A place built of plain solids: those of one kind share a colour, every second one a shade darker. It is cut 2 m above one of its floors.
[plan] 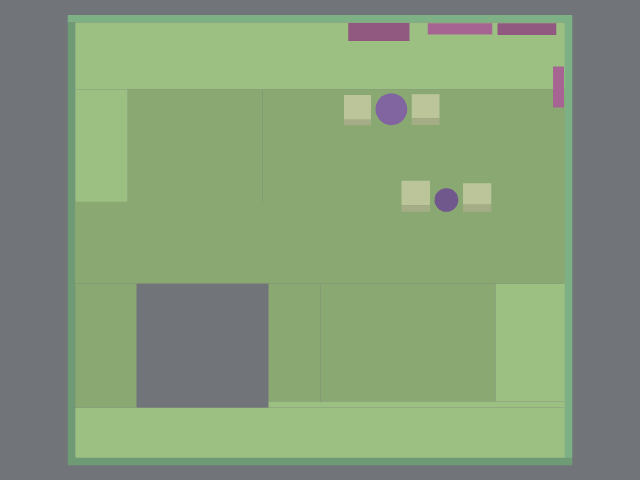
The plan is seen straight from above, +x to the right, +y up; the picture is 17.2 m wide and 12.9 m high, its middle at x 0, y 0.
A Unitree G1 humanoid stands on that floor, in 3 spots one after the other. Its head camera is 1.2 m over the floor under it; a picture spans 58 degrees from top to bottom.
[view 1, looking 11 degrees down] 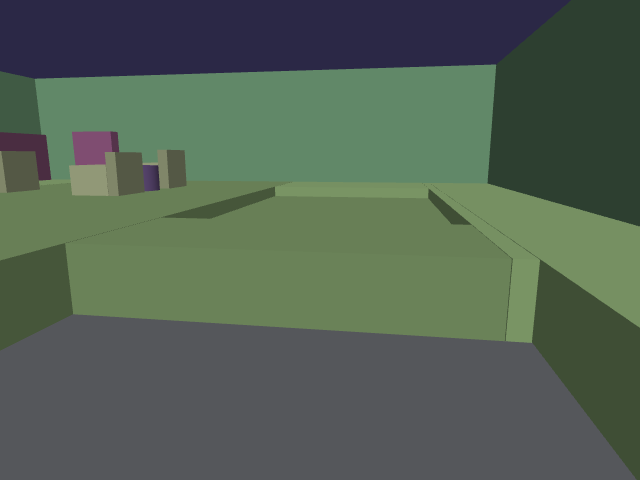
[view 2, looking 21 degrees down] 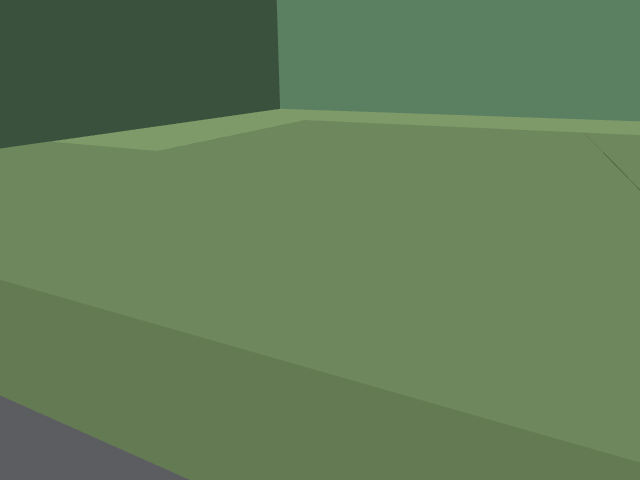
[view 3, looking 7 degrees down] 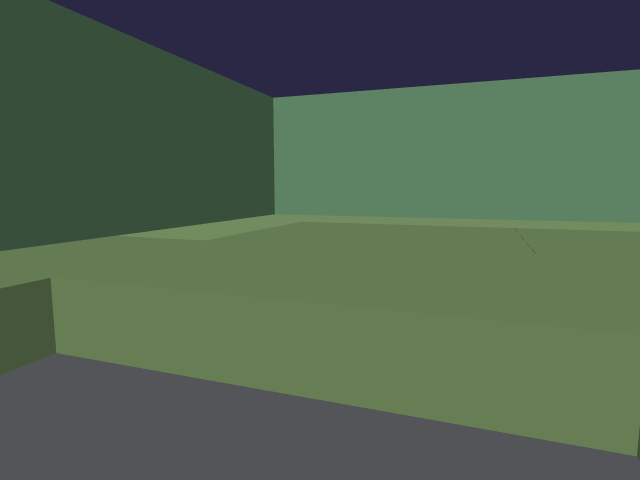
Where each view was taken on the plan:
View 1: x -4.22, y -3.55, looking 9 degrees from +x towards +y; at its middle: floor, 3.36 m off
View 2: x -2.27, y -1.92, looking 114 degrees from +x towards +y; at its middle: floor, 1.79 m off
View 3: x -2.10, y -3.36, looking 110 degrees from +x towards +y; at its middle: floor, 5.26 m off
